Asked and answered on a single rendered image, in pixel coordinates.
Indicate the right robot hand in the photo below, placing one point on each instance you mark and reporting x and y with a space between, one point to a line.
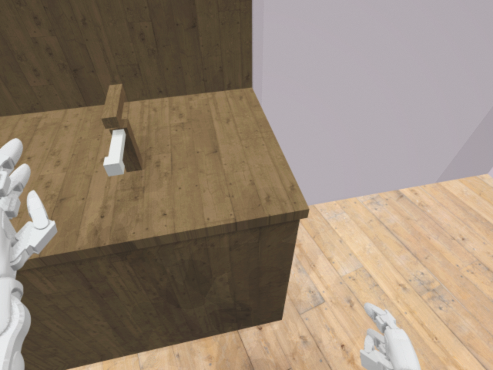
395 349

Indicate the left robot hand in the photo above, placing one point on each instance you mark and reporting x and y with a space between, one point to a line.
34 236

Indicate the robot left forearm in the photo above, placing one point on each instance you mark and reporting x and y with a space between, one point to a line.
15 321

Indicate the tap lever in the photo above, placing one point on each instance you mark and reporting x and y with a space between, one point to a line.
113 163

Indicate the counter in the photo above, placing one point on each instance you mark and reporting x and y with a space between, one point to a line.
197 237

